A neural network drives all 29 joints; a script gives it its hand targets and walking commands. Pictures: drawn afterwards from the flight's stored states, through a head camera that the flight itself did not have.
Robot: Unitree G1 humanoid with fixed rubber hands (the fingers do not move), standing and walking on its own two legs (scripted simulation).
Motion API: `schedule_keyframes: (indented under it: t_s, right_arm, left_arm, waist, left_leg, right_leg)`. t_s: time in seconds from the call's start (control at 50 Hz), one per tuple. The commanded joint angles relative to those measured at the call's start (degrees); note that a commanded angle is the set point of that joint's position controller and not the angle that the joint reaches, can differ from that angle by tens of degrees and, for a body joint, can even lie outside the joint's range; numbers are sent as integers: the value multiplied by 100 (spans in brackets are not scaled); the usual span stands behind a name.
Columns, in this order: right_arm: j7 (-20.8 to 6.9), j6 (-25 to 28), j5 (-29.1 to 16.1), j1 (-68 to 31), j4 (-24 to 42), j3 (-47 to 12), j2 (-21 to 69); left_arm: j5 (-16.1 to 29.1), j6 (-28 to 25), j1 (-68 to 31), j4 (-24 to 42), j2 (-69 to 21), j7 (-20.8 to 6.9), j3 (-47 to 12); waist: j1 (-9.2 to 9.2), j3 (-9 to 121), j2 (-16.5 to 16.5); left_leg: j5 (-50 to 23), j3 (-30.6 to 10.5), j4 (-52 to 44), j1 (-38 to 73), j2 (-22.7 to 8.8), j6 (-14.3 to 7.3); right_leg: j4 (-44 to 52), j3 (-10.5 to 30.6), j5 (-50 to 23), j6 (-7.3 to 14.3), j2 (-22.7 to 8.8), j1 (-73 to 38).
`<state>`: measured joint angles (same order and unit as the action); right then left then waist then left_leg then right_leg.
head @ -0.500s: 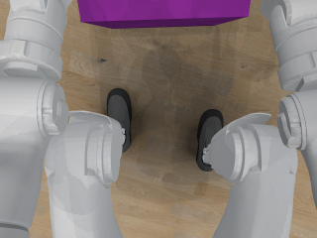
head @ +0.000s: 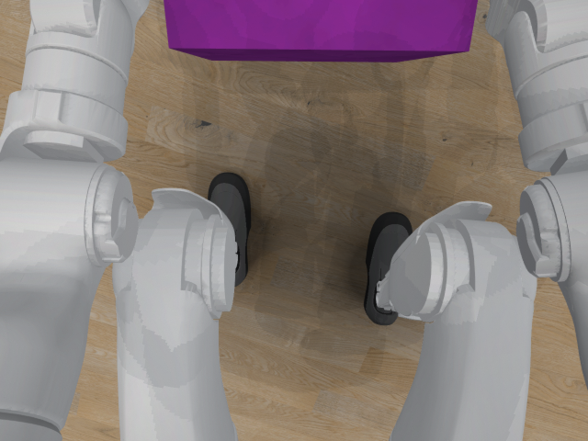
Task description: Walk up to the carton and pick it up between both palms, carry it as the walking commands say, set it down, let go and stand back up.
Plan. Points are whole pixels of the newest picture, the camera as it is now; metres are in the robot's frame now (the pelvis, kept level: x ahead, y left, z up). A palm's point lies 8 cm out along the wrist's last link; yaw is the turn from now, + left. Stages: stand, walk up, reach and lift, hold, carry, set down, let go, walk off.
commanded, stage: reach and lift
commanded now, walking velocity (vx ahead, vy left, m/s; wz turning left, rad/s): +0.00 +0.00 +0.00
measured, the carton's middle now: out of the picture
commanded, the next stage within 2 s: none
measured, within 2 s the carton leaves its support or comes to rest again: neither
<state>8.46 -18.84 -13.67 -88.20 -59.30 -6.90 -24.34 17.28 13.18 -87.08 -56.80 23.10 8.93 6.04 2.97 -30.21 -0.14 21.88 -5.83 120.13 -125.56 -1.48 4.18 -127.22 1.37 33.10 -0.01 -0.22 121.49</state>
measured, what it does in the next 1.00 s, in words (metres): rises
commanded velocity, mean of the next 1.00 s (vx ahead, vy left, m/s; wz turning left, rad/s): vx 0.00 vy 0.00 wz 0.00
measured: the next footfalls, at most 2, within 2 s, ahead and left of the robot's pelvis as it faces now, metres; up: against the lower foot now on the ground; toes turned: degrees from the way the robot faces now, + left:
none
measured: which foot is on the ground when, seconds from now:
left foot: down 0.00-1.00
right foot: down 0.00-1.00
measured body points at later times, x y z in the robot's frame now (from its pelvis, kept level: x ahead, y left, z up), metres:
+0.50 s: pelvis -0.01 +0.00 +0.01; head +0.32 +0.01 +0.31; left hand +0.55 +0.21 -0.08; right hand +0.57 -0.14 -0.09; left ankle +0.17 +0.16 -0.34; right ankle +0.12 -0.12 -0.34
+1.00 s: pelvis -0.02 +0.01 +0.06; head +0.30 +0.02 +0.37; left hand +0.52 +0.21 -0.02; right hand +0.55 -0.14 -0.03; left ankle +0.17 +0.16 -0.34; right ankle +0.12 -0.12 -0.34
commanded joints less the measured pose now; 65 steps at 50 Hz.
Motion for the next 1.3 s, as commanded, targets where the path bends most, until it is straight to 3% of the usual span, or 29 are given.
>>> schedule_keyframes:
  t_s: [0.0, 0.3, 0.5, 0.62, 0.88, 1.28]
  right_arm:
    - [-1852, 786, -1036, -5350, 4707, -863, 5499]
    - [-2066, 227, -874, -5361, 4940, -674, 6333]
    - [-2147, -87, -851, -5112, 4681, -615, 6618]
    - [-2206, -196, -883, -4892, 4652, -682, 6692]
    - [-2216, -326, -833, -4824, 4859, -619, 6750]
    - [-2236, -402, -737, -4625, 4984, -604, 6982]
  left_arm:
    - [112, 302, -3370, 2428, -6744, -1699, -1270]
    - [18, 899, -3418, 2616, -7462, -2110, -1205]
    - [52, 1135, -3944, 3334, -7256, -2056, -1473]
    - [-1, 1257, -4047, 3788, -7189, -1959, -1654]
    - [-9, 1474, -3713, 3845, -7412, -1912, -1743]
    - [-104, 1566, -3273, 3774, -7538, -2001, -1774]
  waist:
    - [-11, 14362, 71]
    - [-68, 14799, 47]
    - [-93, 15186, -137]
    - [-70, 15532, -329]
    - [-192, 15744, -331]
    - [-159, 15881, -238]
  left_leg:
    - [-1681, 1513, -695, 6324, 692, -281]
    - [-916, 1565, -1164, 6123, 786, -367]
    - [-600, 1506, -1589, 6581, 828, -322]
    - [-775, 1457, -1786, 7140, 867, -279]
    - [-843, 1381, -2266, 7658, 937, -252]
    - [-871, 1292, -3069, 8281, 992, -216]
  right_leg:
    - [1898, -837, -1875, -150, 744, -4990]
    - [2425, -767, -1282, -88, 738, -5251]
    - [2701, -706, -962, -43, 725, -5514]
    - [2781, -691, -1019, -15, 747, -5593]
    - [3211, -650, -1030, -3, 763, -6030]
    - [4017, -549, -1125, -49, 790, -6908]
